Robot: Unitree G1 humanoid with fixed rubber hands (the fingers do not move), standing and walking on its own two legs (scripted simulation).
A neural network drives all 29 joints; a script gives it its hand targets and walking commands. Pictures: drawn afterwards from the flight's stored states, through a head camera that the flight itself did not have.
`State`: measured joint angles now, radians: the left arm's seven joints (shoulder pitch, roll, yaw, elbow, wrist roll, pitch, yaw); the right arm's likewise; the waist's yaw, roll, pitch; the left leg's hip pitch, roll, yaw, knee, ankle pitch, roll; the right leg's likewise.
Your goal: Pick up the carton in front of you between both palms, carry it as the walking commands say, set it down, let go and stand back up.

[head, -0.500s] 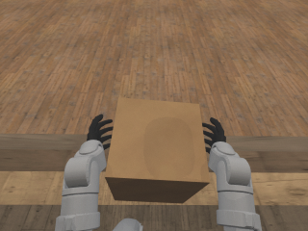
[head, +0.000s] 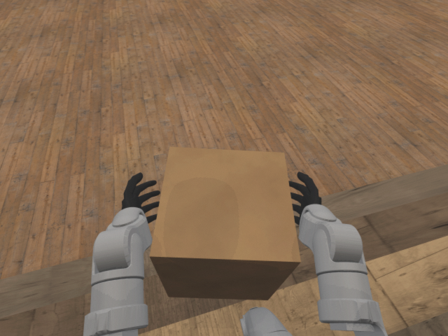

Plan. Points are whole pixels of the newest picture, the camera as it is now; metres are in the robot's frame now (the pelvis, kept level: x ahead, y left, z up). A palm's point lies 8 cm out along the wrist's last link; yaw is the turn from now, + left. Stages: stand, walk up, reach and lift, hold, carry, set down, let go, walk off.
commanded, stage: carry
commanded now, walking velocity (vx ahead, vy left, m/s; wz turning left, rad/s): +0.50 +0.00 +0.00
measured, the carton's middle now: (222, 229) +0.32 -0.04 +0.00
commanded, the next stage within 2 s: none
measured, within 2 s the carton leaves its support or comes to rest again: neither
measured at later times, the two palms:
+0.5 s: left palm (136, 168) +0.63 +0.17 -0.12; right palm (233, 152) +0.67 -0.13 -0.14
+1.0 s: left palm (150, 130) +1.01 +0.17 -0.29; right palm (218, 122) +1.02 -0.13 -0.29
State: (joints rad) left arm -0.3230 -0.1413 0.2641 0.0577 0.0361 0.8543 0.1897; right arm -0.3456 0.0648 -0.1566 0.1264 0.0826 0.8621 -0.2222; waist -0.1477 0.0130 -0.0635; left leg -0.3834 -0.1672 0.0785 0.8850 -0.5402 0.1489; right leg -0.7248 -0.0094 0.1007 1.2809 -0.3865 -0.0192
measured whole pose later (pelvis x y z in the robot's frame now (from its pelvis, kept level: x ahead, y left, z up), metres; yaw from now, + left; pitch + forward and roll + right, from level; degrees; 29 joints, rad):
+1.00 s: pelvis +0.70 +0.02 -0.36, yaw +4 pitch +2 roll +2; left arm -0.25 -0.11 0.23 0.01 0.02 0.77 0.16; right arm -0.34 0.11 -0.15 0.14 0.04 0.78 -0.20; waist -0.11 -0.04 -0.06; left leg -0.31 -0.06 0.01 1.03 -0.75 0.04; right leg -0.76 -0.08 0.06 0.84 0.22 -0.02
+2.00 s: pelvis +1.50 -0.08 -0.63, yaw +2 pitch +4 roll +1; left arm -0.22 -0.12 0.20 -0.01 0.00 0.78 0.15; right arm -0.25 0.12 -0.16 0.04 0.00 0.80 -0.17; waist -0.03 0.00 -0.06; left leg -0.09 0.01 0.05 0.59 -0.53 0.00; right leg -0.57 -0.05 -0.10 0.53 -0.01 -0.04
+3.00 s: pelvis +2.12 -0.07 -0.62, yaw +2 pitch +2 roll +0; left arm 0.04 -0.13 0.04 -0.55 0.04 1.20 0.13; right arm 0.05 0.13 -0.04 -0.50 -0.04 1.18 -0.13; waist -0.02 0.01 -0.14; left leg 0.14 0.03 0.16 0.24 -0.41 -0.02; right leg -0.52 -0.07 -0.21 0.48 -0.07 -0.02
